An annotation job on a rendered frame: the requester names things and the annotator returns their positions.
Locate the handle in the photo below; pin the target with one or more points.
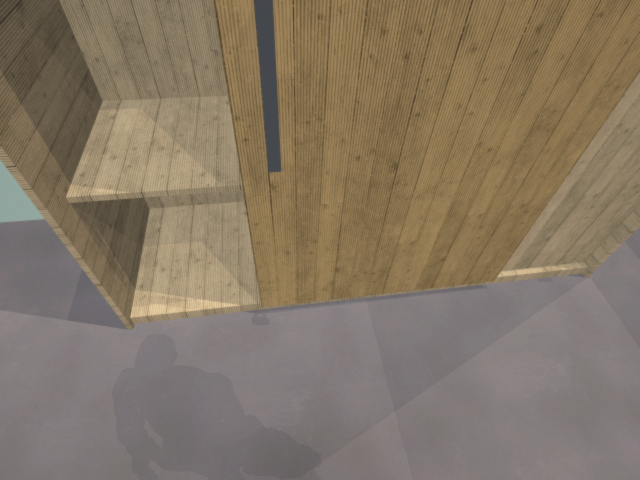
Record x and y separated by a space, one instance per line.
267 61

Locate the wardrobe door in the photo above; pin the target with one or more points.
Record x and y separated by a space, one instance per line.
599 193
420 140

